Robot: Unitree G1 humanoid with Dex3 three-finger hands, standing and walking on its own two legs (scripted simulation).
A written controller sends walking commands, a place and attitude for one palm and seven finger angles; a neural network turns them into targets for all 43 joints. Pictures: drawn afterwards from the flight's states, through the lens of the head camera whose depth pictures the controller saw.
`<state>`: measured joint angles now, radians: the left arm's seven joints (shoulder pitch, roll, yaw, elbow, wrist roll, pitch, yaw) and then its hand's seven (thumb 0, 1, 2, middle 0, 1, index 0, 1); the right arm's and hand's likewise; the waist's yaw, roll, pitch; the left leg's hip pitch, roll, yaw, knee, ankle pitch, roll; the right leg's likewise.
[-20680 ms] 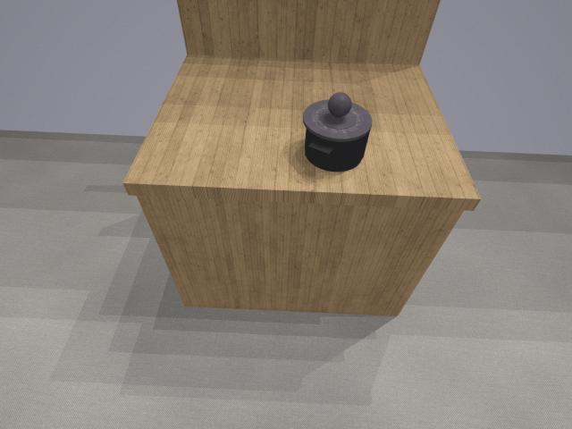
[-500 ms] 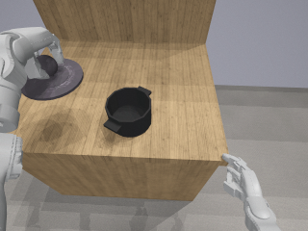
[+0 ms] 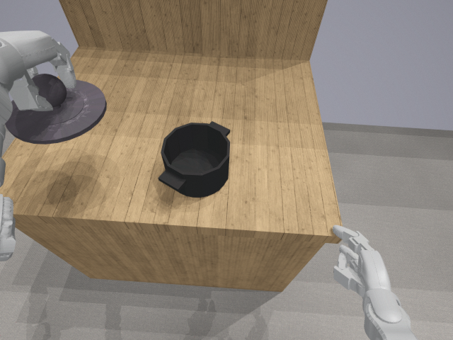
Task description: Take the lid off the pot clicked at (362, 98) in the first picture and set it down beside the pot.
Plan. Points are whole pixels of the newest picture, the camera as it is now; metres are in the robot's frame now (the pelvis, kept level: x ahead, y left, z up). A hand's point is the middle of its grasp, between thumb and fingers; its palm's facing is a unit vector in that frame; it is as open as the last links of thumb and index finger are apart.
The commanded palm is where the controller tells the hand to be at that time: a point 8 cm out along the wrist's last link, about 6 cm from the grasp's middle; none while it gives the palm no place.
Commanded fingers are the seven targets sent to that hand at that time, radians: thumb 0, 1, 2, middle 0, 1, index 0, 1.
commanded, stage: move the lid sideways beside the pot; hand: left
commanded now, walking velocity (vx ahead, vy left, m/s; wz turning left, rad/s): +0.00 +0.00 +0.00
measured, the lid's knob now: (48, 90) +0.47 +0.32 +0.17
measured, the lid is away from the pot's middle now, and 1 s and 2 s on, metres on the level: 0.24 0.23 0.24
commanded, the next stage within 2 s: lower the lid onto the table in 0.50 s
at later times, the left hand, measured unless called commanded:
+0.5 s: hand (38, 87) +0.45 +0.32 +0.18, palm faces -0.37 -0.09 -0.92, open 8.3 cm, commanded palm +0.50 +0.33 +0.28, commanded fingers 0.00 0.55 1.06 -0.81 -1.00 -0.80 -1.02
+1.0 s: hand (47, 98) +0.45 +0.31 +0.16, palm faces -0.39 -0.08 -0.92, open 8.3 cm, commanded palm +0.50 +0.33 +0.25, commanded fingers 0.00 0.55 1.06 -0.81 -1.00 -0.80 -1.02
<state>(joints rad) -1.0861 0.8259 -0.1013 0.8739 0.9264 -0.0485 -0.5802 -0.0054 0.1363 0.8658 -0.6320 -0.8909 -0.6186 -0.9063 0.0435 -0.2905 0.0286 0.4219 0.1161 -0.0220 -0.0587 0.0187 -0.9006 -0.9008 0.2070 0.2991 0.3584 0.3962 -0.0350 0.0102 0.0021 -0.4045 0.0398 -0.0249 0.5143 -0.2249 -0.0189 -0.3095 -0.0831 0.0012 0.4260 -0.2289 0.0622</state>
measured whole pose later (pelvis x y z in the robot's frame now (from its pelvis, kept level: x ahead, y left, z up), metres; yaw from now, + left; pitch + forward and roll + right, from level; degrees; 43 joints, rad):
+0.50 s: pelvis +0.01 +0.00 +0.00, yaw -1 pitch +8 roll -1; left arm -1.11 0.87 -0.07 0.94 0.93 -0.08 -0.58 -0.01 0.14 0.87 -0.63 -0.89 -0.62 -0.91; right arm 0.04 -0.29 0.06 0.41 0.12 -0.05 -0.07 0.02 -0.90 -0.90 0.21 0.30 0.38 0.41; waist -0.06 0.01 0.00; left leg -0.42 0.05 -0.02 0.53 -0.24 -0.02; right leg -0.32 -0.07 0.01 0.43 -0.23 0.07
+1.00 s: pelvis +0.00 +0.00 +0.00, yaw -1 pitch +8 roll -2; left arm -1.07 0.84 -0.06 0.94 0.93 -0.11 -0.57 -0.01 0.14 0.87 -0.63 -0.89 -0.62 -0.91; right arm 0.03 -0.29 0.05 0.41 0.12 -0.03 -0.07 0.02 -0.90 -0.90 0.21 0.30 0.40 0.42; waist -0.06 0.01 0.00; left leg -0.45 0.05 -0.02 0.55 -0.25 -0.02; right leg -0.35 -0.08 0.01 0.45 -0.24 0.07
